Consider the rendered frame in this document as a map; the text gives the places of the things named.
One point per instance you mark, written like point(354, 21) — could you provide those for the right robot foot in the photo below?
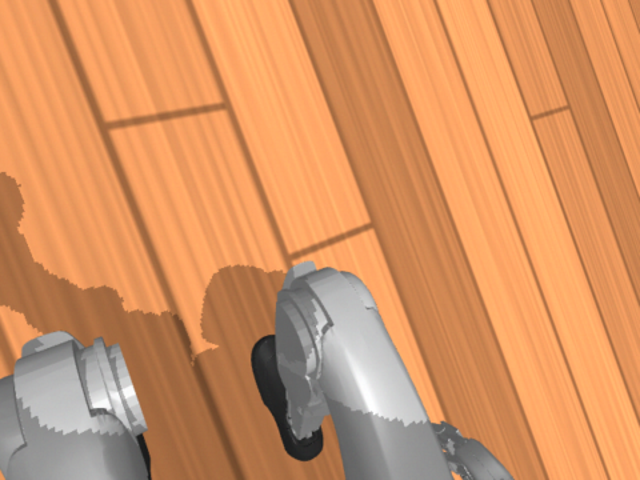
point(273, 394)

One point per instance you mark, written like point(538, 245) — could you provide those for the right robot hand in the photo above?
point(468, 457)

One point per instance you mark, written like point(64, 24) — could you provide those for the left robot foot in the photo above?
point(145, 453)

